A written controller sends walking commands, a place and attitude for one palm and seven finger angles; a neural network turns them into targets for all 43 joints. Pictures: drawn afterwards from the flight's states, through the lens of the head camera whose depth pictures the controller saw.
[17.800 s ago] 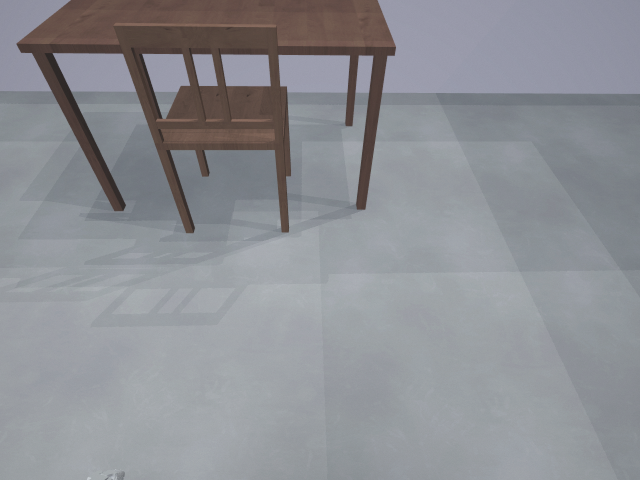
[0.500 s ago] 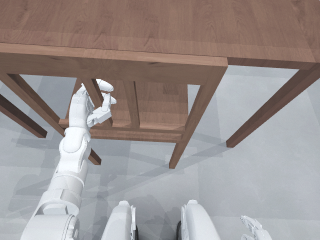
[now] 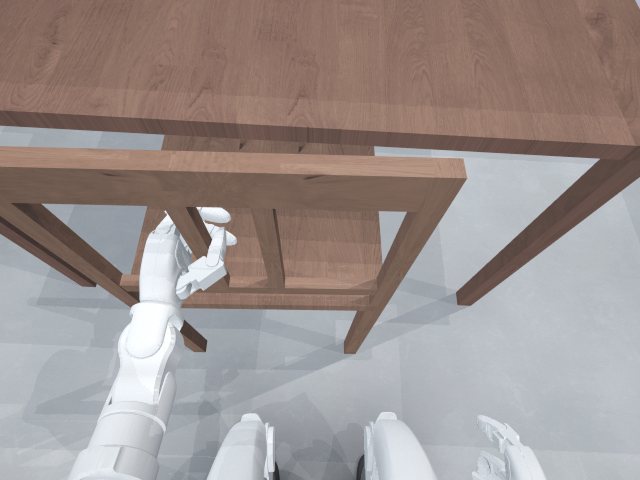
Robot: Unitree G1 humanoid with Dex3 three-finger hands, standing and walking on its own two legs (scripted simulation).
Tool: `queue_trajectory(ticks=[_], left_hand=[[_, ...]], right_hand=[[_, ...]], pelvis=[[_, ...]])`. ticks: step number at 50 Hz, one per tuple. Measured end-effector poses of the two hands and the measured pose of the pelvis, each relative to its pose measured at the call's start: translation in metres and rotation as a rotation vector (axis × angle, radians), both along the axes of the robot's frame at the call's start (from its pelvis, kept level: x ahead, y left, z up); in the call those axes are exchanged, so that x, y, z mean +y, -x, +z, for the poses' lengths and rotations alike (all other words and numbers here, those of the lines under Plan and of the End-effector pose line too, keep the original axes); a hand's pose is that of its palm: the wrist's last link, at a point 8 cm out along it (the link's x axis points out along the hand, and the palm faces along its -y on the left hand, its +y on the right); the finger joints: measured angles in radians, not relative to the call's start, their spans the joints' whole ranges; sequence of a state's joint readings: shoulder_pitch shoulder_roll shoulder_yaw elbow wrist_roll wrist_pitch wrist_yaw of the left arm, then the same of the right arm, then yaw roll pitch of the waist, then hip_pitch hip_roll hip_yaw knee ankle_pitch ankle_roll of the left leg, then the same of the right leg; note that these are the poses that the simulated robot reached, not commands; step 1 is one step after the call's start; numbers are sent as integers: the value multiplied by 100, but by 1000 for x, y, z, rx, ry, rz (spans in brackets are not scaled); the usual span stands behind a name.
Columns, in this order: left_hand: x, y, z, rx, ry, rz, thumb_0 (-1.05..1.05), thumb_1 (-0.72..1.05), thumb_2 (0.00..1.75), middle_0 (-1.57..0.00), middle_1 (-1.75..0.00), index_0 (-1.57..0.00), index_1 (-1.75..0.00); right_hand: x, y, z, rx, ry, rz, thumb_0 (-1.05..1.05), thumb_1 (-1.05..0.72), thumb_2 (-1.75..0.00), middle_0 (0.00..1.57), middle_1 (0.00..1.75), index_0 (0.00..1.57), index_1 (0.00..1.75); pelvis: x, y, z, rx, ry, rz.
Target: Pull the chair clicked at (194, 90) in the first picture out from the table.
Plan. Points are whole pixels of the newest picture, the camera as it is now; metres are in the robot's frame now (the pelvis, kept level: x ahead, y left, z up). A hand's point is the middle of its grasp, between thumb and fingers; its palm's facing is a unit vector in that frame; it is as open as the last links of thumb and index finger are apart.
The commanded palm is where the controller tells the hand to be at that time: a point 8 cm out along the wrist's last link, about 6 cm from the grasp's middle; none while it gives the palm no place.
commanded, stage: hook a spindle and tug to test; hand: left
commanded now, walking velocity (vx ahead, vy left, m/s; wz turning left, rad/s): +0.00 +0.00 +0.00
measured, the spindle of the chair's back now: (203, 248) +0.39 +0.15 +0.00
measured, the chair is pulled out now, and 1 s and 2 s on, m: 0.02 0.11 0.24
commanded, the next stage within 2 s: step backward, pulling the chair out in 0.06 s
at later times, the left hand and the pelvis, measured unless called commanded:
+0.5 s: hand (216, 264) +0.36 +0.12 +0.03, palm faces -0.03 -0.99 -0.12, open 5.3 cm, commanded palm +0.33 +0.17 +0.02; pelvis +0.01 +0.01 +0.09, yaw -1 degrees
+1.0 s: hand (222, 330) +0.28 +0.11 +0.03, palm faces -0.02 -0.99 -0.14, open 5.3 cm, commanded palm +0.26 +0.16 +0.03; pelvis -0.05 +0.00 +0.10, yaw -5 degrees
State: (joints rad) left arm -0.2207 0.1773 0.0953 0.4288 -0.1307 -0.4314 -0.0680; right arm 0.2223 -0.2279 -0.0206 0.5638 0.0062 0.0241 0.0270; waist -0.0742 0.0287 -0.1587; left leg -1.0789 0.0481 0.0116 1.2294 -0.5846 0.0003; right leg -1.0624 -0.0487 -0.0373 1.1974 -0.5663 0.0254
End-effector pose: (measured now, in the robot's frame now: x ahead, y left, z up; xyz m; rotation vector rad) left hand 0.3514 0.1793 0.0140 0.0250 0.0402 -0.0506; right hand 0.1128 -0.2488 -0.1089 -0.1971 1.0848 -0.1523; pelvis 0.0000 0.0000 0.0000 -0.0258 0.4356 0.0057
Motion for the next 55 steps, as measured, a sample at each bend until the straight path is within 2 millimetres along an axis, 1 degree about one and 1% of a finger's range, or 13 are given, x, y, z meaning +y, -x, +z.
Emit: queue_trajectory(ticks=[6, 9, 10, 13, 16, 19, 23, 28, 32, 39, 46, 51, 55], left_hand=[[0, 6, 0, 4, -1, -6, 2, 77, 78, -45, -145, -45, -145], [-1, 8, 0, 3, -2, -5, 2, 77, 79, -45, -145, -45, -145], [0, 8, 2, 18, -25, 0, 1, 76, 79, -45, -145, -45, -145], [1, 9, 11, 150, -116, 19, 1, 71, 77, -45, -144, -46, -145], [-1, 11, 19, 285, -101, 69, 1, 72, 77, -39, -132, -47, -145], [-3, 10, 24, 379, -91, 97, 4, 72, 77, -36, -125, -48, -145], [-3, 8, 28, 440, -106, 69, 6, 72, 77, -35, -122, -49, -145], [-3, 10, 30, 459, -118, 39, 7, 72, 77, -33, -121, -49, -145], [-4, 17, 30, 457, -123, 34, 6, 72, 76, -33, -121, -50, -145], [-9, 40, 30, 457, -127, 55, 6, 71, 77, -34, -120, -50, -145], [-15, 67, 31, 467, -127, 76, 6, 70, 77, -34, -118, -50, -145], [-19, 89, 31, 468, -131, 71, 5, 70, 76, -34, -118, -50, -145], [-22, 106, 31, 461, -137, 73, 5, 69, 76, -34, -118, -50, -145]], right_hand=[[1, -16, 2, -38, -1, 17, 0, -90, -90, 20, 30, 20, 30], [1, -21, 2, -52, -1, 26, 0, -90, -90, 20, 30, 20, 30], [2, -22, 3, -44, 0, 14, 0, -91, -90, 20, 30, 20, 30], [7, -20, 21, -12, 4, -34, 0, -91, -90, 20, 30, 20, 30], [14, -15, 46, 8, 4, -67, 0, -91, -90, 20, 30, 20, 30], [15, -8, 69, 25, 19, -84, 0, -91, -90, 20, 30, 20, 30], [8, 5, 90, 43, 65, -114, 0, -90, -90, 21, 30, 20, 30], [-5, 24, 105, 55, 118, -152, 0, -90, -90, 20, 30, 20, 30], [-9, 38, 108, 59, 122, -171, 0, -90, -90, 20, 30, 20, 30], [-5, 57, 99, 61, 75, -198, 0, -90, -90, 20, 30, 20, 30], [-2, 72, 92, 40, 58, -201, 0, -90, -90, 20, 30, 20, 30], [-5, 84, 92, 11, 67, -192, 0, -90, -90, 20, 30, 20, 30], [-9, 94, 90, -10, 65, -171, 0, -90, -90, 20, 30, 20, 30]], pelvis=[[-2, -3, 0, 0, -1, 3], [-2, -3, -1, 0, -1, 6], [-3, -2, 2, -22, -5, 5], [-2, -3, 24, -108, -13, 7], [-1, -9, 52, -157, -19, 1], [1, -14, 74, -194, -15, -4], [5, -14, 90, -242, -2, -8], [10, -8, 99, -290, 13, -31], [11, -2, 100, -314, 14, -61], [6, 12, 101, -338, 9, -91], [3, 35, 99, -357, -3, -88], [2, 53, 97, -370, -12, -86], [-2, 66, 94, -385, -20, -80]])
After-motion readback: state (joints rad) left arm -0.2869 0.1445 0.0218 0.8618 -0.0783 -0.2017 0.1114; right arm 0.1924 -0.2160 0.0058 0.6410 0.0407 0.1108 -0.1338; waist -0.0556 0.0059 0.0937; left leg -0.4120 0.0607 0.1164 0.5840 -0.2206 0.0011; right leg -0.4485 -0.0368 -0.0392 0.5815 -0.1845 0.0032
